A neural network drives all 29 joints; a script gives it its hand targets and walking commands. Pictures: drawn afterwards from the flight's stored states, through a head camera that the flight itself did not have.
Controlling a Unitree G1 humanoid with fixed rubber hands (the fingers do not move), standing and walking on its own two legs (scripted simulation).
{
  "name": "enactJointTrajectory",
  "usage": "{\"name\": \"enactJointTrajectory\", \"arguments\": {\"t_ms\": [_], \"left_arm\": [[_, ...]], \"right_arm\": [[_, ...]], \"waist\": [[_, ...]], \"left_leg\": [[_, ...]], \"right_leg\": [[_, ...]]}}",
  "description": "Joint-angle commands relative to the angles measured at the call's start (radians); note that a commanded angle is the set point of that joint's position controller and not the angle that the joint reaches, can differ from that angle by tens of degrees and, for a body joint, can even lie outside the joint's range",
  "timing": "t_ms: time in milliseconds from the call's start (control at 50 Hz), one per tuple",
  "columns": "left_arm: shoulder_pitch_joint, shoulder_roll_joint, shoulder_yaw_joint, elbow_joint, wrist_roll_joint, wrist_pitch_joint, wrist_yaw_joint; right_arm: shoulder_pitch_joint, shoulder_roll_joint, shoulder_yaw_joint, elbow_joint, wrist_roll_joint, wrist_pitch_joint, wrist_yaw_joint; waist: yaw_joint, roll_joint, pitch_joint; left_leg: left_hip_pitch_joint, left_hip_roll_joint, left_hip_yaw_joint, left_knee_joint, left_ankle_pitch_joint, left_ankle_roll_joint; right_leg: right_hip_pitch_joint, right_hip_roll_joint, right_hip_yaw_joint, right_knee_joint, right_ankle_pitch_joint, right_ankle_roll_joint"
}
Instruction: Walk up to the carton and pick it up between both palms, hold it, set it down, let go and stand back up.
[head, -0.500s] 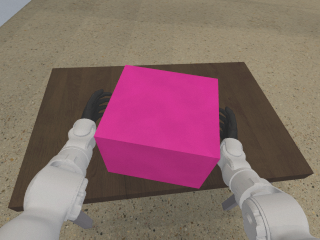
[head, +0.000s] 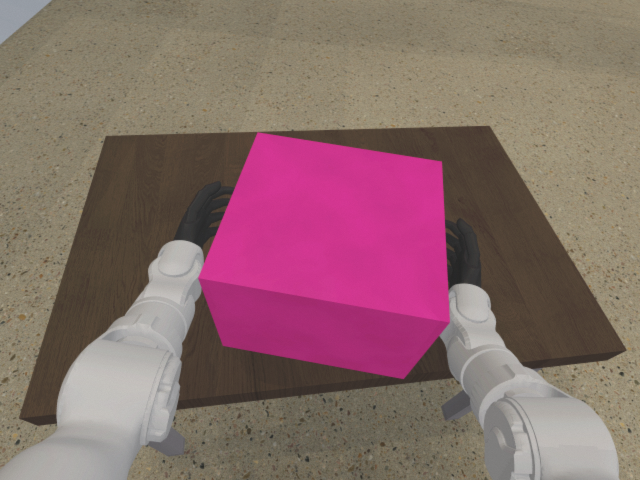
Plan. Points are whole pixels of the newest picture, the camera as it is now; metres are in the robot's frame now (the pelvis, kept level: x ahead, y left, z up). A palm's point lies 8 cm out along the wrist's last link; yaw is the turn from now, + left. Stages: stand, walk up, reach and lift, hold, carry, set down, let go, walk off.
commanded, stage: reach and lift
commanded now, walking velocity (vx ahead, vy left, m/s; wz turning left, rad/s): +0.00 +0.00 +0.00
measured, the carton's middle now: (330, 255) +0.44 -0.03 -0.01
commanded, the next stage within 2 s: none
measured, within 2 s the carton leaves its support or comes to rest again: leaves its support in 1.20 s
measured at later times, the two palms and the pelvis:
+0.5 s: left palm (192, 244) +0.44 +0.15 +0.04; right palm (463, 283) +0.36 -0.20 +0.02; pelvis +0.02 +0.00 +0.03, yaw +1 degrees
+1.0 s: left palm (192, 245) +0.44 +0.15 +0.04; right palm (463, 284) +0.36 -0.20 +0.02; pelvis +0.03 -0.02 +0.03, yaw +2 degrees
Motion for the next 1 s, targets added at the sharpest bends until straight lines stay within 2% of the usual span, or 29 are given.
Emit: {"name": "enactJointTrajectory", "arguments": {"t_ms": [0,60,100,120,180,200,240,280,340,360,380,400,420,440,460,480,520,540,560,580,600,640,660,700,740,800,860,920,980], "left_arm": [[-0.478,-0.133,0.019,-0.224,0.031,-0.058,-0.008],[-0.523,-0.237,0.025,-0.231,0.059,-0.081,-0.027],[-0.499,-0.351,0.027,-0.148,0.126,-0.089,-0.051],[-0.521,-0.409,0.042,-0.138,0.163,-0.096,-0.071],[-0.519,-0.651,0.001,-0.113,0.212,-0.144,-0.108],[-0.473,-0.714,-0.011,-0.126,0.229,-0.163,-0.113],[-0.436,-0.713,0.039,-0.032,0.28,-0.187,-0.118],[-0.388,-0.712,0.044,-0.038,0.287,-0.205,-0.111],[-0.447,-0.71,0.022,-0.065,0.285,-0.227,-0.116],[-0.373,-0.704,0.045,-0.023,0.288,-0.222,-0.121],[-0.398,-0.705,0.043,-0.027,0.292,-0.222,-0.126],[-0.374,-0.719,0.049,-0.035,0.3,-0.23,-0.128],[-0.339,-0.713,0.047,-0.027,0.289,-0.234,-0.129],[-0.368,-0.706,0.042,-0.031,0.281,-0.245,-0.132],[-0.374,-0.69,0.044,-0.05,0.286,-0.248,-0.133],[-0.381,-0.696,0.039,-0.044,0.286,-0.248,-0.135],[-0.384,-0.67,0.062,-0.055,0.292,-0.254,-0.145],[-0.35,-0.691,0.053,-0.041,0.283,-0.249,-0.145],[-0.371,-0.666,0.085,-0.049,0.298,-0.255,-0.149],[-0.342,-0.679,0.082,-0.067,0.312,-0.251,-0.149],[-0.3,-0.688,0.105,-0.036,0.329,-0.239,-0.149],[-0.32,-0.658,0.099,-0.051,0.314,-0.238,-0.153],[-0.331,-0.676,0.077,-0.08,0.315,-0.24,-0.156],[-0.302,-0.705,0.075,-0.079,0.336,-0.236,-0.152],[-0.308,-0.666,0.109,-0.073,0.355,-0.229,-0.151],[-0.289,-0.689,0.095,-0.096,0.362,-0.22,-0.143],[-0.317,-0.69,0.1,-0.118,0.356,-0.232,-0.142],[-0.31,-0.704,0.108,-0.139,0.37,-0.24,-0.131],[-0.35,-0.7,0.088,-0.149,0.358,-0.253,-0.124]], "right_arm": [[-0.415,0.075,0.016,-0.178,-0.074,-0.076,0.007],[-0.449,0.197,0.019,-0.22,-0.135,-0.099,0.039],[-0.461,0.304,0.004,-0.19,-0.202,-0.103,0.071],[-0.462,0.4,0.028,-0.165,-0.231,-0.105,0.095],[-0.467,0.588,0.048,-0.183,-0.328,-0.149,0.142],[-0.444,0.612,0.065,-0.173,-0.348,-0.165,0.165],[-0.407,0.596,0.042,-0.11,-0.404,-0.16,0.188],[-0.38,0.597,0.055,-0.12,-0.408,-0.173,0.195],[-0.341,0.605,0.052,-0.121,-0.433,-0.179,0.194],[-0.351,0.623,0.049,-0.122,-0.422,-0.171,0.192],[-0.332,0.629,0.041,-0.132,-0.437,-0.168,0.189],[-0.322,0.625,0.064,-0.137,-0.445,-0.177,0.191],[-0.323,0.624,0.094,-0.169,-0.423,-0.18,0.191],[-0.332,0.629,0.106,-0.16,-0.435,-0.182,0.189],[-0.274,0.639,0.086,-0.122,-0.438,-0.179,0.186],[-0.286,0.623,0.088,-0.115,-0.443,-0.184,0.183],[-0.273,0.643,0.098,-0.123,-0.44,-0.187,0.173],[-0.253,0.651,0.086,-0.097,-0.447,-0.198,0.166],[-0.25,0.656,0.076,-0.106,-0.453,-0.2,0.157],[-0.23,0.663,0.082,-0.117,-0.445,-0.205,0.152],[-0.226,0.645,0.084,-0.097,-0.447,-0.213,0.153],[-0.233,0.65,0.097,-0.124,-0.443,-0.219,0.149],[-0.218,0.655,0.082,-0.114,-0.449,-0.229,0.139],[-0.215,0.659,0.058,-0.086,-0.466,-0.252,0.128],[-0.237,0.648,0.057,-0.093,-0.461,-0.258,0.126],[-0.219,0.661,0.046,-0.077,-0.451,-0.273,0.116],[-0.214,0.673,0.056,-0.081,-0.466,-0.282,0.11],[-0.265,0.671,0.067,-0.11,-0.451,-0.306,0.116],[-0.277,0.654,0.066,-0.084,-0.456,-0.325,0.112]], "waist": [[-0.023,0.141,-0.595],[-0.035,0.12,-0.644],[-0.038,0.126,-0.545],[-0.008,0.138,-0.501],[-0.025,0.149,-0.549],[-0.016,0.188,-0.567],[-0.007,0.195,-0.492],[0.014,0.17,-0.456],[-0.033,0.135,-0.447],[0.002,0.135,-0.401],[-0.029,0.118,-0.393],[-0.031,0.117,-0.424],[0.0,0.109,-0.409],[0.0,0.079,-0.441],[-0.028,0.088,-0.401],[-0.023,0.101,-0.419],[0.001,0.075,-0.417],[-0.016,0.047,-0.375],[-0.002,0.026,-0.37],[-0.01,0.047,-0.356],[0.011,0.067,-0.33],[0.026,0.051,-0.37],[-0.008,0.063,-0.389],[-0.009,0.081,-0.362],[0.021,0.08,-0.359],[0.003,0.09,-0.364],[0.004,0.054,-0.401],[0.044,0.111,-0.427],[0.025,0.117,-0.442]], "left_leg": [[0.599,0.001,0.0,-0.029,0.433,-0.131],[0.584,-0.006,0.007,-0.039,0.408,-0.116],[0.565,0.0,0.019,-0.08,0.326,-0.11],[0.57,-0.011,0.026,-0.094,0.318,-0.112],[0.624,-0.002,0.012,-0.102,0.452,-0.12],[0.689,0.001,0.0,-0.09,0.54,-0.141],[0.678,0.006,0.0,-0.135,0.497,-0.136],[0.694,0.013,0.002,-0.148,0.524,-0.14],[0.686,0.013,-0.006,-0.189,0.504,-0.14],[0.655,0.006,0.012,-0.19,0.488,-0.132],[0.661,0.0,0.013,-0.208,0.492,-0.13],[0.671,-0.001,0.006,-0.208,0.528,-0.132],[0.662,-0.001,0.013,-0.209,0.534,-0.125],[0.65,-0.001,0.019,-0.209,0.546,-0.121],[0.661,-0.001,0.017,-0.229,0.527,-0.122],[0.673,-0.004,0.008,-0.222,0.542,-0.131],[0.638,-0.006,0.027,-0.233,0.502,-0.111],[0.631,-0.008,0.026,-0.257,0.499,-0.111],[0.624,-0.011,0.037,-0.272,0.468,-0.104],[0.631,-0.006,0.04,-0.261,0.476,-0.108],[0.639,-0.01,0.035,-0.269,0.503,-0.113],[0.642,-0.009,0.044,-0.275,0.525,-0.107],[0.647,-0.008,0.037,-0.271,0.508,-0.114],[0.657,-0.005,0.037,-0.265,0.552,-0.13],[0.648,-0.003,0.047,-0.263,0.547,-0.122],[0.665,-0.003,0.052,-0.273,0.537,-0.12],[0.668,-0.008,0.046,-0.283,0.537,-0.107],[0.66,-0.01,0.054,-0.28,0.566,-0.117],[0.684,-0.006,0.048,-0.274,0.61,-0.126]], "right_leg": [[0.092,0.027,-0.061,-0.063,0.227,-0.049],[0.141,0.029,-0.054,-0.067,0.231,-0.05],[0.145,0.019,-0.059,-0.105,0.16,-0.064],[0.143,0.013,-0.068,-0.126,0.136,-0.064],[0.187,0.017,-0.073,-0.139,0.236,-0.079],[0.16,0.027,-0.087,-0.141,0.26,-0.076],[0.177,0.02,-0.079,-0.165,0.248,-0.072],[0.224,0.024,-0.072,-0.19,0.271,-0.082],[0.239,0.028,-0.079,-0.222,0.282,-0.073],[0.26,0.019,-0.061,-0.227,0.276,-0.078],[0.291,0.02,-0.062,-0.251,0.3,-0.078],[0.32,0.022,-0.064,-0.255,0.328,-0.073],[0.337,0.02,-0.051,-0.242,0.342,-0.066],[0.375,0.018,-0.047,-0.236,0.386,-0.07],[0.364,0.021,-0.055,-0.257,0.369,-0.068],[0.352,0.022,-0.054,-0.266,0.358,-0.063],[0.399,0.008,-0.035,-0.257,0.371,-0.065],[0.412,0.015,-0.05,-0.269,0.391,-0.059],[0.431,0.01,-0.039,-0.286,0.376,-0.058],[0.422,0.004,-0.037,-0.273,0.374,-0.06],[0.431,0.008,-0.05,-0.286,0.386,-0.06],[0.462,0.009,-0.033,-0.289,0.427,-0.054],[0.454,0.01,-0.043,-0.293,0.406,-0.058],[0.415,0.019,-0.055,-0.305,0.419,-0.066],[0.431,0.012,-0.05,-0.313,0.413,-0.069],[0.446,0.01,-0.058,-0.306,0.425,-0.066],[0.457,0.005,-0.053,-0.314,0.422,-0.054],[0.454,0.01,-0.061,-0.312,0.442,-0.063],[0.426,0.018,-0.074,-0.325,0.451,-0.068]]}}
